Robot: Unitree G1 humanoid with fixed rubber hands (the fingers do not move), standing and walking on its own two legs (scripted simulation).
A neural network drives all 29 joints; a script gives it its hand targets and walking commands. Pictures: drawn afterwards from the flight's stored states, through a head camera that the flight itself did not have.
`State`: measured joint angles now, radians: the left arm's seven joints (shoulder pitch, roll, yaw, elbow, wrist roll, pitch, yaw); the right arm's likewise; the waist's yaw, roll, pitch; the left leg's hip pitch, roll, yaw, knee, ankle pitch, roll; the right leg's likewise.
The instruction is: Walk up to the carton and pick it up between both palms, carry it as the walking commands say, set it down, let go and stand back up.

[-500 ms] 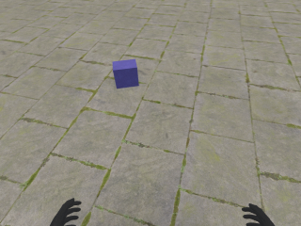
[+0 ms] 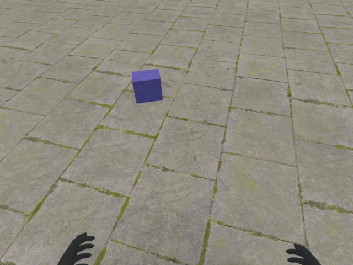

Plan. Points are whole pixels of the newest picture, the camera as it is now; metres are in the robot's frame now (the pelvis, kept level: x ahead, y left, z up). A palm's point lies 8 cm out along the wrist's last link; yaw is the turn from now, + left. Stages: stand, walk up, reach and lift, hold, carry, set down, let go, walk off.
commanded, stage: stand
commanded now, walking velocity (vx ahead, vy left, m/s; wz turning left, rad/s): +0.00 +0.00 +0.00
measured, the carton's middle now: (147, 86) +1.65 +0.29 -0.64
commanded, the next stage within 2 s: walk up in 0.12 s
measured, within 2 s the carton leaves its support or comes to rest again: neither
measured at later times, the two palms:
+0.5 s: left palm out of the picture +0.11 +0.32 -0.05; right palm (323, 264) +0.16 -0.28 -0.07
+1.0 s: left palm (32, 200) +0.30 +0.39 -0.04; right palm (296, 229) +0.23 -0.25 -0.06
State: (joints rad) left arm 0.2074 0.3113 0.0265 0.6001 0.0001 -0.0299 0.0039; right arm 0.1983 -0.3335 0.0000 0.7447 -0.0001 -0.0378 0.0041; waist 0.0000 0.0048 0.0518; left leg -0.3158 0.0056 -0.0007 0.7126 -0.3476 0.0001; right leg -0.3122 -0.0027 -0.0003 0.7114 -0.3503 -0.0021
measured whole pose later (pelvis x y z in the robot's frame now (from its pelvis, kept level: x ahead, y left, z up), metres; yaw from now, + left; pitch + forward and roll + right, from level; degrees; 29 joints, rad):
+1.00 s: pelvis +0.17 +0.07 +0.01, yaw +3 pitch +2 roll +1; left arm 0.22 0.46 0.08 0.60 0.00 -0.08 -0.07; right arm 0.42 -0.47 0.00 0.76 0.00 -0.10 0.06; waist 0.00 -0.04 -0.03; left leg -0.21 0.00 0.02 0.57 -0.39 0.02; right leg -0.48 -0.06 0.00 0.68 -0.33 -0.01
